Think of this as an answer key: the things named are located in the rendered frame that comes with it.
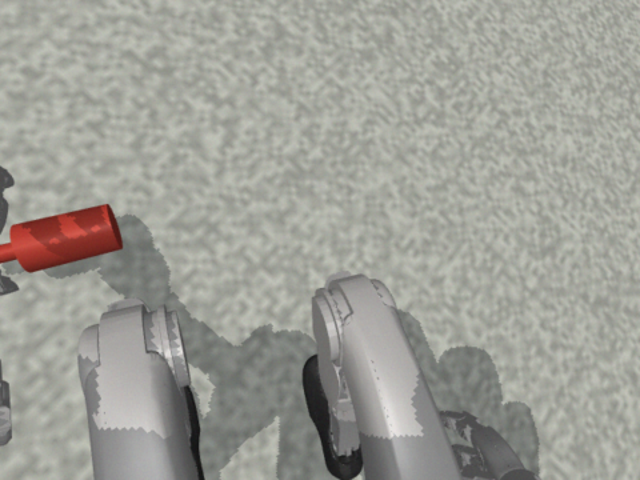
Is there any left robot foot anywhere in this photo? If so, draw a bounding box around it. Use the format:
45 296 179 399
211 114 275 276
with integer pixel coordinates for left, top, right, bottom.
184 385 205 480

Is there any right robot foot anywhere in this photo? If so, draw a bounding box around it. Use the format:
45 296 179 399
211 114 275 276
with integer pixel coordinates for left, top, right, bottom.
302 354 363 480

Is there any left robot hand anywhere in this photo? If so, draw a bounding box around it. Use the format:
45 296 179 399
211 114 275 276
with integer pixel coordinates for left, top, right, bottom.
0 166 19 296

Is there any bottle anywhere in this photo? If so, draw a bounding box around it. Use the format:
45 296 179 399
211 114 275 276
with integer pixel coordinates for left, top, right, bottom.
0 204 123 273

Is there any right robot hand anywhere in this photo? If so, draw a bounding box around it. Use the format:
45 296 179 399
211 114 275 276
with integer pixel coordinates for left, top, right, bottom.
439 411 525 480

